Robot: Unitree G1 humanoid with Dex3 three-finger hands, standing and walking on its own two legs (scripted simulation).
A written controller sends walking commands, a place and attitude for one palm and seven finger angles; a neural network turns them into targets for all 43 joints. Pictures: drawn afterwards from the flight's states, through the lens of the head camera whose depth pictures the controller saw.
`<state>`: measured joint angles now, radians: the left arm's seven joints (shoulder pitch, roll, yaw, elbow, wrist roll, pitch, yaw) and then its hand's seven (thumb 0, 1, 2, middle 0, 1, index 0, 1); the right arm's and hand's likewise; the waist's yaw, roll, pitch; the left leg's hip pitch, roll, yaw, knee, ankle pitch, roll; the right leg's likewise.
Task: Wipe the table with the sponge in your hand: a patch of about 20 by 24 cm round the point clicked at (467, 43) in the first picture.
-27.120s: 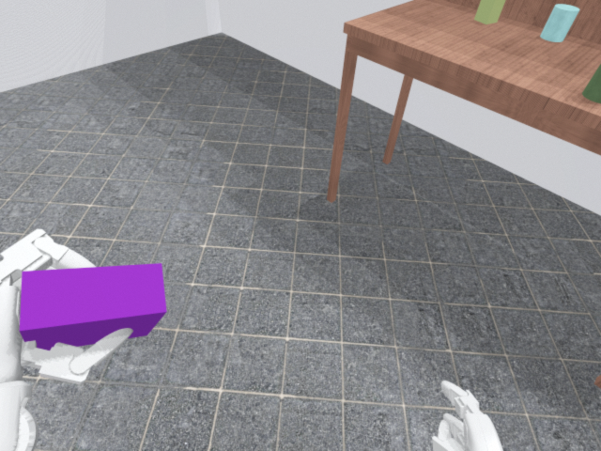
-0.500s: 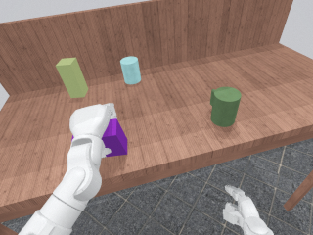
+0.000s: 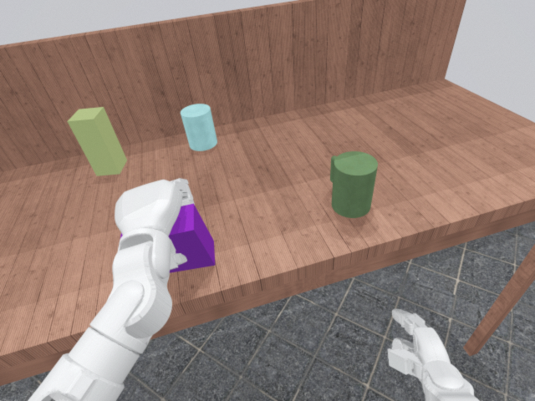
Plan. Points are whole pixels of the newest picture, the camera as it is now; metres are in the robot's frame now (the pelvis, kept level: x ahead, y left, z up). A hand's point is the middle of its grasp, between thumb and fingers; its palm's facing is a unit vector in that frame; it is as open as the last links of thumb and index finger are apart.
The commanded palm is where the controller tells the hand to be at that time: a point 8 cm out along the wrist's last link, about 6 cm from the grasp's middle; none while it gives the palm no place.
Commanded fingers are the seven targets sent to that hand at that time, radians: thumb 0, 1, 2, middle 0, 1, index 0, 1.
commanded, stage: wipe forward along the third lane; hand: left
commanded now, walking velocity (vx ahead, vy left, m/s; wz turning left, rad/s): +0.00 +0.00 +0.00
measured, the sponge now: (175, 248) +0.31 +0.20 +0.09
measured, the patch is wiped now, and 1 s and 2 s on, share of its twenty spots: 0.60 0.65 0.90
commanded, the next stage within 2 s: wipe back along the third lane in 1.48 s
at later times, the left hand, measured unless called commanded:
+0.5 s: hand (169, 204) +0.37 +0.22 +0.14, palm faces +0.04 -0.06 -1.00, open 9.2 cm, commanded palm +0.34 +0.22 +0.17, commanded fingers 0.00 0.10 1.30 -1.20 -1.60 -1.20 -1.60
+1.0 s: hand (170, 186) +0.41 +0.23 +0.14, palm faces -0.01 -0.03 -1.00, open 9.2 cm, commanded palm +0.40 +0.24 +0.16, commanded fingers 0.00 0.10 1.30 -1.20 -1.60 -1.20 -1.60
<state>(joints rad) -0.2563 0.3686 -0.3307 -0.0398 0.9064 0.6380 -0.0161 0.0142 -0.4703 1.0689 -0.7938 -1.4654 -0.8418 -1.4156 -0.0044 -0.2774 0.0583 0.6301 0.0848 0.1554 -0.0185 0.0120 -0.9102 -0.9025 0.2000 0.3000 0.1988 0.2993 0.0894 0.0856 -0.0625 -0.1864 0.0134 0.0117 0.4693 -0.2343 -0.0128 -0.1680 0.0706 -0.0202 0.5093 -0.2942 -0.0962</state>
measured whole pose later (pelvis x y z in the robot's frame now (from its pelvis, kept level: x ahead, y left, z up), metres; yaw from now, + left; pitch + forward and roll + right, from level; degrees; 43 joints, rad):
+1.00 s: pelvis +0.00 +0.01 +0.00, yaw +1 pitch +4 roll +1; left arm -0.76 0.36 -0.23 0.74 0.97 0.43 -0.02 0.00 -0.51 1.09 -0.83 -1.44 -0.88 -1.39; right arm 0.14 -0.28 0.04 0.69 0.09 0.17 -0.06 0.01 -0.91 -0.90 0.20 0.30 0.20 0.30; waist 0.01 0.06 -0.12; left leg -0.33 0.01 -0.01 0.49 -0.23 0.00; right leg -0.30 0.07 -0.03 0.51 -0.28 -0.08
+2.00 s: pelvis +0.02 +0.05 +0.00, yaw +0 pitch +6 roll -1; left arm -0.79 0.32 -0.25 0.79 0.96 0.51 0.11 -0.01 -0.45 1.08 -0.77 -1.49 -0.80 -1.48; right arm 0.16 -0.27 0.02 0.70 0.09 0.22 -0.02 0.01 -0.91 -0.90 0.20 0.30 0.20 0.30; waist -0.01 0.06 -0.15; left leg -0.34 -0.02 0.02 0.48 -0.25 0.04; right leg -0.28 0.04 0.00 0.44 -0.27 -0.03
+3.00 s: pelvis +0.01 +0.02 +0.00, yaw +0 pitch +0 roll +1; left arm -0.37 0.30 -0.36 0.16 0.97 0.68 0.03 0.01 -0.43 1.07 -0.74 -1.52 -0.78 -1.50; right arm 0.04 -0.28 0.06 0.62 0.11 0.25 0.03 0.01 -0.91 -0.90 0.20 0.30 0.20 0.30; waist 0.06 0.09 -0.12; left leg -0.25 -0.01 0.01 0.52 -0.27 0.01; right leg -0.22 0.05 -0.01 0.54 -0.32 -0.07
